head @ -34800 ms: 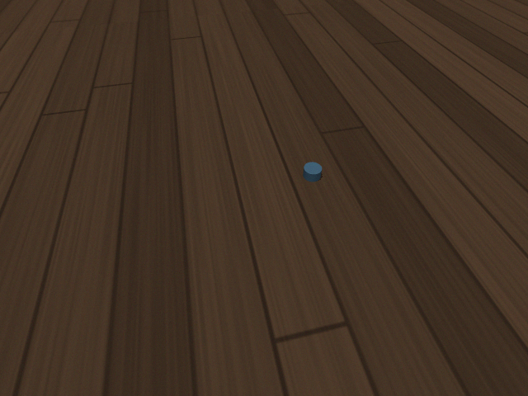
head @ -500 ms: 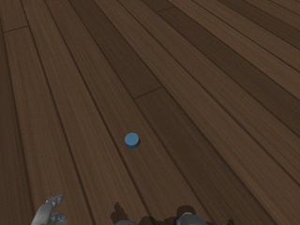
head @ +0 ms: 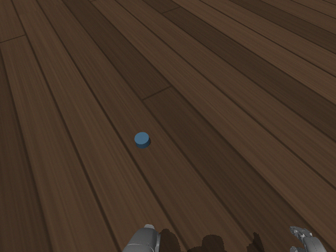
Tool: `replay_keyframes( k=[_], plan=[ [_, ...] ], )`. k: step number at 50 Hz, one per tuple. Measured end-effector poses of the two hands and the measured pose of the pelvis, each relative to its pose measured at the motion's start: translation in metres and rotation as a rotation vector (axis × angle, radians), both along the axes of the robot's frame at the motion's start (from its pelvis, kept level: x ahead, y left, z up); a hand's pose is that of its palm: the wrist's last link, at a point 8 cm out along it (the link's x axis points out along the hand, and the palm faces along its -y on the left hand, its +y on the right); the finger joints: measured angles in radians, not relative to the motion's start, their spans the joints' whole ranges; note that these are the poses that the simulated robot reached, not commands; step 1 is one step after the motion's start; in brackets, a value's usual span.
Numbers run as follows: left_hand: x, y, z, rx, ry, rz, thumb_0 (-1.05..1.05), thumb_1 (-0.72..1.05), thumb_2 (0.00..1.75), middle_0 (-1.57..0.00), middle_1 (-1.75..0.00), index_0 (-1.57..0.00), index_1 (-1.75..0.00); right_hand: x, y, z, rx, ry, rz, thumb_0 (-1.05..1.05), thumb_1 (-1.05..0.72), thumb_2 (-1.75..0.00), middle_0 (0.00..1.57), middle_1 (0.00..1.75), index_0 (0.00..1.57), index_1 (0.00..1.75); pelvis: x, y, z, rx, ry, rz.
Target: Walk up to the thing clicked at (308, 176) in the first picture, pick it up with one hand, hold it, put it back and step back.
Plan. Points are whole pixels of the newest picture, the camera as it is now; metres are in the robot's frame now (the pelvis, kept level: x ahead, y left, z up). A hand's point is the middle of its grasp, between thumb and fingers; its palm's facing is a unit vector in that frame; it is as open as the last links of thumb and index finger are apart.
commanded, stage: step back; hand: left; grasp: from above
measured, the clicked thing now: (142, 140) +0.83 +0.27 -0.72
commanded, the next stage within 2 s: stand in 1.62 s
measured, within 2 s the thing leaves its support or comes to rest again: neither
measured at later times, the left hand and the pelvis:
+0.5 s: hand out of the picture -0.08 +0.28 -0.14, palm faces +0.06 -0.93 -0.37, open 7.4 cm; pelvis -0.18 +0.00 +0.01, yaw +4 degrees
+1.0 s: hand out of the picture -0.23 +0.26 -0.14, palm faces +0.07 -0.92 -0.39, open 7.4 cm; pelvis -0.25 -0.02 +0.01, yaw +3 degrees
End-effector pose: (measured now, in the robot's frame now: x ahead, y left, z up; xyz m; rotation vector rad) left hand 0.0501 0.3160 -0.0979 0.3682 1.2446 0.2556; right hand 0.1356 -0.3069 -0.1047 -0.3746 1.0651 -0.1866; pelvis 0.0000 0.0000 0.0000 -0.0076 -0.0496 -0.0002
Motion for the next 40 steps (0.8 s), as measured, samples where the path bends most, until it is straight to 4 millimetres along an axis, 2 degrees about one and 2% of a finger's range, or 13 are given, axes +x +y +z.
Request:
replay_keyframes(
  k=[4,8,14,16,20,26,31,36,40],
  plan=[
    [-0.028,-0.007,0.013,0.013,-0.007,0.015,0.01,0.9,0.89,-0.21,-0.3,-0.21,-0.3,-0.041,-0.007,0.0,0.007,0.048,-0.008,0.01,-0.91,-0.9,0.2,0.3,0.2,0.3,-0.022,-0.003,0.009,0.033,0.007,0.015],
    [-0.037,-0.006,0.017,0.031,-0.07,0.009,0.01,0.9,0.89,-0.21,-0.3,-0.21,-0.3,-0.085,-0.009,-0.003,-0.008,0.116,0.006,0.01,-0.91,-0.9,0.2,0.3,0.2,0.3,-0.049,-0.004,0.008,0.029,0.013,0.047],
    [-0.053,0.008,0.004,0.024,-0.18,0.005,0.0,0.9,0.89,-0.21,-0.3,-0.21,-0.3,-0.136,0.001,-0.008,-0.036,0.171,0.047,0.01,-0.91,-0.9,0.2,0.3,0.2,0.3,-0.098,0.002,-0.004,0.014,0.011,0.109],
    [-0.064,0.011,-0.002,0.009,-0.185,0.013,0.0,0.9,0.89,-0.2,-0.3,-0.21,-0.3,-0.153,0.008,-0.005,-0.036,0.171,0.049,0.01,-0.91,-0.9,0.2,0.3,0.2,0.3,-0.116,0.005,-0.004,0.041,-0.008,0.098],
    [-0.092,0.009,-0.002,-0.021,-0.157,0.028,0.0,0.9,0.89,-0.2,-0.3,-0.21,-0.3,-0.18,0.014,0.009,-0.031,0.146,0.052,0.01,-0.91,-0.9,0.2,0.3,0.2,0.3,-0.144,0.006,0.006,-0.002,-0.008,0.094],
    [-0.151,0.002,-0.004,-0.039,-0.109,0.019,0.0,0.9,0.89,-0.2,-0.3,-0.21,-0.3,-0.202,0.008,0.025,-0.043,0.065,0.051,0.01,-0.9,-0.9,0.2,0.3,0.2,0.3,-0.185,-0.001,0.012,-0.018,0.009,0.054],
    [-0.209,-0.01,-0.008,-0.031,-0.021,-0.005,0.0,0.9,0.89,-0.2,-0.3,-0.21,-0.3,-0.225,-0.009,0.022,-0.024,-0.006,0.035,0.0,-0.9,-0.9,0.2,0.3,0.2,0.3,-0.216,-0.013,0.006,-0.004,0.014,0.003],
    [-0.271,-0.025,0.0,-0.016,0.038,0.034,0.0,0.9,0.89,-0.2,-0.3,-0.21,-0.3,-0.265,-0.028,0.012,-0.004,0.029,-0.01,0.0,-0.9,-0.9,0.2,0.3,0.2,0.3,-0.239,-0.025,0.009,0.0,0.005,-0.01],
    [-0.299,-0.028,0.009,-0.006,0.052,0.069,0.01,0.9,0.89,-0.2,-0.3,-0.21,-0.3,-0.296,-0.033,0.006,0.009,0.09,-0.018,0.01,-0.91,-0.9,0.2,0.3,0.2,0.3,-0.247,-0.026,0.014,0.012,0.001,0.008]
  ],
)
